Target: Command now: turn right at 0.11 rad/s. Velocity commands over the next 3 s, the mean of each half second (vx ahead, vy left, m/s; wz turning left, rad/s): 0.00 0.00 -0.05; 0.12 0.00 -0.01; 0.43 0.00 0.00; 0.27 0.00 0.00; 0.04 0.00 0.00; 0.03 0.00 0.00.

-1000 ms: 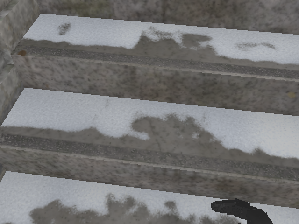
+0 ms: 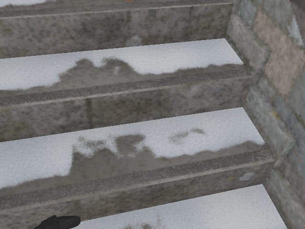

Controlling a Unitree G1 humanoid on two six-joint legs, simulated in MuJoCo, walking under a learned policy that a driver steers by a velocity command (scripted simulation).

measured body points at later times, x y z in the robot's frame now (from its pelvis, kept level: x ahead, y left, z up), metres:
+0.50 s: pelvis +0.03 +0.01 +0.01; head +0.04 +0.02 +0.46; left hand +0.21 +0.22 -0.10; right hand +0.23 -0.18 -0.08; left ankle +0.02 +0.10 -0.72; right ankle +0.06 -0.13 -0.72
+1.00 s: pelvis +0.08 -0.01 +0.01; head +0.08 -0.01 +0.46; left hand +0.22 +0.23 -0.11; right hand +0.15 -0.26 -0.12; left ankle +0.02 +0.09 -0.71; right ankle +0.05 -0.12 -0.71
